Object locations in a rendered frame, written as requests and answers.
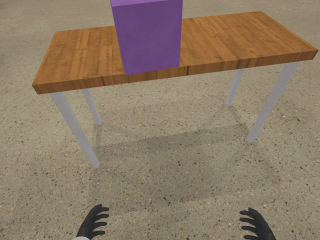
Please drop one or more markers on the left robot hand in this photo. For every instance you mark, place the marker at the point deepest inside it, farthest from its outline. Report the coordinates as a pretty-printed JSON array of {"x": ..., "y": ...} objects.
[{"x": 88, "y": 225}]

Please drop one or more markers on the right robot hand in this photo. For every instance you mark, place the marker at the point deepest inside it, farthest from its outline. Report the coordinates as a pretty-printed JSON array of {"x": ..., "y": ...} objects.
[{"x": 261, "y": 229}]

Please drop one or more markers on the table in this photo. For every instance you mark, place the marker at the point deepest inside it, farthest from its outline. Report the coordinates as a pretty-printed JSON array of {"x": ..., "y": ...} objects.
[{"x": 90, "y": 57}]

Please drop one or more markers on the carton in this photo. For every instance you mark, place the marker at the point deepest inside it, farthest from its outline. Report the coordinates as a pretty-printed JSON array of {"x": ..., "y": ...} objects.
[{"x": 148, "y": 34}]

